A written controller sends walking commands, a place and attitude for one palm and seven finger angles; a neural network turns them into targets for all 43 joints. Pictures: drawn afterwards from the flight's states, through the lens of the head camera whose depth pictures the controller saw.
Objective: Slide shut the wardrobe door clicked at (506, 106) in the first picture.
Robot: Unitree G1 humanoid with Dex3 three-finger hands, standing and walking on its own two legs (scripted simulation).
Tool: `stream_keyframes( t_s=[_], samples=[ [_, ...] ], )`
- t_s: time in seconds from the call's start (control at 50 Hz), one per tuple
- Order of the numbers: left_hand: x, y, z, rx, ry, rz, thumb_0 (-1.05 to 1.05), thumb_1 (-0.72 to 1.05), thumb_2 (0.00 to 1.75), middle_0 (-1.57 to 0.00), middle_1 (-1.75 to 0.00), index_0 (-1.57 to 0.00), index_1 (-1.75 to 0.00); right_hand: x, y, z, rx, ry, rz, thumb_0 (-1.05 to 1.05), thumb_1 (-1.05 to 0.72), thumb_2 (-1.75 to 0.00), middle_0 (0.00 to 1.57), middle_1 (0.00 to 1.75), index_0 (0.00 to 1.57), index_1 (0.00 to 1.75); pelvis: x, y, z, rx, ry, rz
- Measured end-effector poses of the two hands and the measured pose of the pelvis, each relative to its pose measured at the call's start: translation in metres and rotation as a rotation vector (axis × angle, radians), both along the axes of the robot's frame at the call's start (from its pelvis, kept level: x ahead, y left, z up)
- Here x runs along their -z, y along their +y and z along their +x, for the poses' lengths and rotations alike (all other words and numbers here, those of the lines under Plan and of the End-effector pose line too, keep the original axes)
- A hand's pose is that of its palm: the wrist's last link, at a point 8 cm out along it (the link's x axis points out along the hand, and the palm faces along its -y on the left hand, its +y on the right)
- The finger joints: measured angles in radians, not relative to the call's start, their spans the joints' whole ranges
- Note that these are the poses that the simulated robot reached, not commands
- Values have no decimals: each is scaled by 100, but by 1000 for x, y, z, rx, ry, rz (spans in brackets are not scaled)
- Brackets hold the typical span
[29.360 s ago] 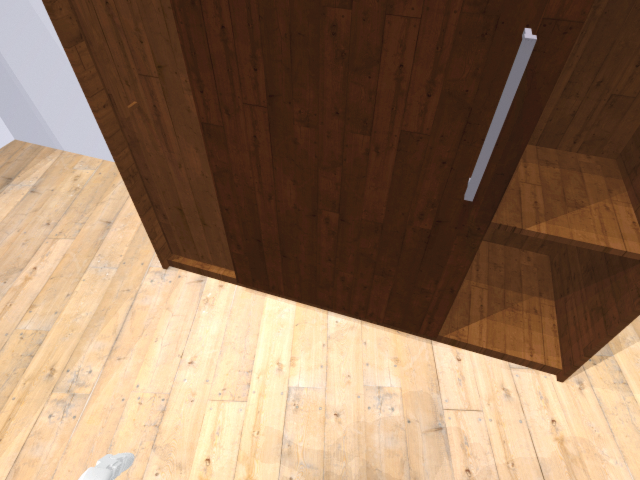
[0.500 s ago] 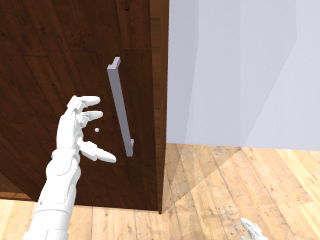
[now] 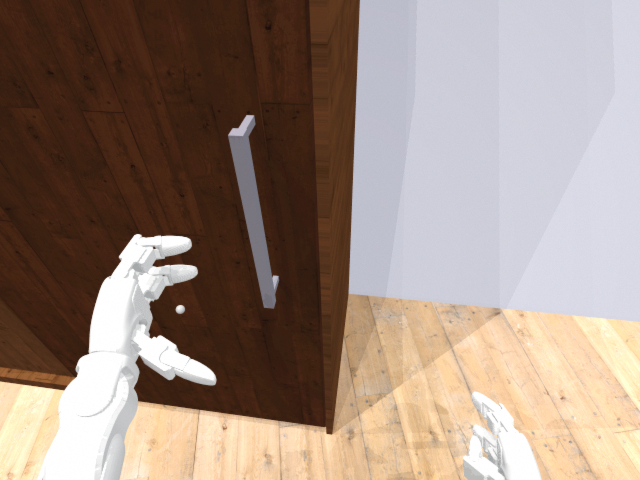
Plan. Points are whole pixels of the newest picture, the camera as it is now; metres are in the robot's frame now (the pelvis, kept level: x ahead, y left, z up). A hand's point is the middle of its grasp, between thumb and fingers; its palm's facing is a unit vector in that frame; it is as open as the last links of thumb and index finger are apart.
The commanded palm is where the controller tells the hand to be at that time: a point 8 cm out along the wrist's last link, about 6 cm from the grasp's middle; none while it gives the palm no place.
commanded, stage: draw the hand back to the body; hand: left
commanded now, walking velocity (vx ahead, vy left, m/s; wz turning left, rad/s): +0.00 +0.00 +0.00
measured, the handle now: (260, 226) +0.43 +0.14 +0.10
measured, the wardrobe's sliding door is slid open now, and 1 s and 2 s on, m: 0.00 0.00 0.00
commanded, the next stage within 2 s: step back with the hand held close in 1.68 s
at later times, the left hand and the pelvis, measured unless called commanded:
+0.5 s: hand (133, 329) +0.22 +0.23 +0.14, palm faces +0.07 -1.00 -0.04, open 14.7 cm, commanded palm +0.19 +0.28 +0.15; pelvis +0.01 +0.01 +0.00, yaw +1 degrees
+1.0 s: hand (77, 327) +0.21 +0.27 +0.16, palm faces +0.39 -0.86 -0.32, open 11.8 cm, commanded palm +0.16 +0.31 +0.17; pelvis +0.01 +0.03 +0.01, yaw +0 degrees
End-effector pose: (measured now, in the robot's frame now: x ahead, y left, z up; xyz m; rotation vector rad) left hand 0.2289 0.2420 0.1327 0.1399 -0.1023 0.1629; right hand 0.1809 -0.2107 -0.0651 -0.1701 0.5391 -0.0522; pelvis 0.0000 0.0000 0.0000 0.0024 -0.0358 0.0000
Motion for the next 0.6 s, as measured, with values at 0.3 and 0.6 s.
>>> stream_keyframes(
  t_s=[0.3,0.6],
  samples=[
    [-9,20,-1,143,48,-61,-1,-56,20,-26,-115,-26,-115,0,-3,-3,25,-28,-20,1,-90,-90,20,30,20,30,-1,5,6,-9,-19,-9],
    [-9,42,-38,90,50,-68,-1,-54,21,-25,-113,-26,-114,-16,15,9,-23,-103,-36,1,-90,-90,20,30,20,30,0,19,5,-18,-41,-16]
  ],
)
